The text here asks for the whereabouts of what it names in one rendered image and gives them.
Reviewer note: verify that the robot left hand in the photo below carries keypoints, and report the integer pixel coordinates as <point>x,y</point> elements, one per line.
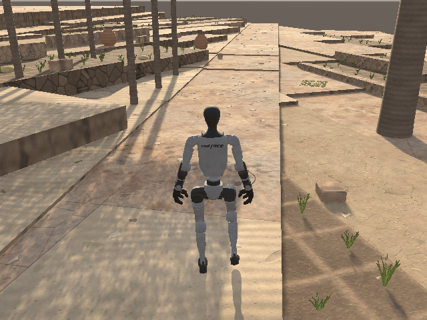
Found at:
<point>177,194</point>

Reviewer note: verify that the robot right forearm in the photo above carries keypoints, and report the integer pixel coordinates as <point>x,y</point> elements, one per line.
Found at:
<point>245,178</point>

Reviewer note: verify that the robot left forearm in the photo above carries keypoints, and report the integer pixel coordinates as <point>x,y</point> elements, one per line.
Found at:
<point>180,179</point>

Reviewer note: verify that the robot left shin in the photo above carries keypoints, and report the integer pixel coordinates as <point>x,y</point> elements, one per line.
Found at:
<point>200,239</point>

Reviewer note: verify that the robot right hand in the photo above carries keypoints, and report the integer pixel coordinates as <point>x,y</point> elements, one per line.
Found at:
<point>249,194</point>

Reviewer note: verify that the left robot foot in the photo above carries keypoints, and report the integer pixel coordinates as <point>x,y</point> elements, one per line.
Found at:
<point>203,267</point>

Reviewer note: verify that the right robot upper arm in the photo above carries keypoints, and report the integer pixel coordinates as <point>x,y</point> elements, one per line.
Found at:
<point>237,152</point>

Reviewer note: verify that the left robot upper arm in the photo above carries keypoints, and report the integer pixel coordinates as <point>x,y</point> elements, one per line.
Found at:
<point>188,152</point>

